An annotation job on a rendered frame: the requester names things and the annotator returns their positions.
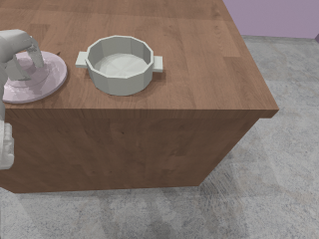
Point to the robot left upper arm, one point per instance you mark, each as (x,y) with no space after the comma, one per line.
(6,148)

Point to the table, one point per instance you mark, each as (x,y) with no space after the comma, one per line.
(173,133)

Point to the knob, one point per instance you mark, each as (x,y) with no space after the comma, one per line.
(27,65)

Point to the left robot forearm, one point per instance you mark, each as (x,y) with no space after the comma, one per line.
(6,55)

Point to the pot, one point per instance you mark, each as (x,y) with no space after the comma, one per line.
(120,65)

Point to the robot left hand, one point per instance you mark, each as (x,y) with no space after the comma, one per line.
(20,41)

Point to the lid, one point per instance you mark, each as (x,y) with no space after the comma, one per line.
(44,82)

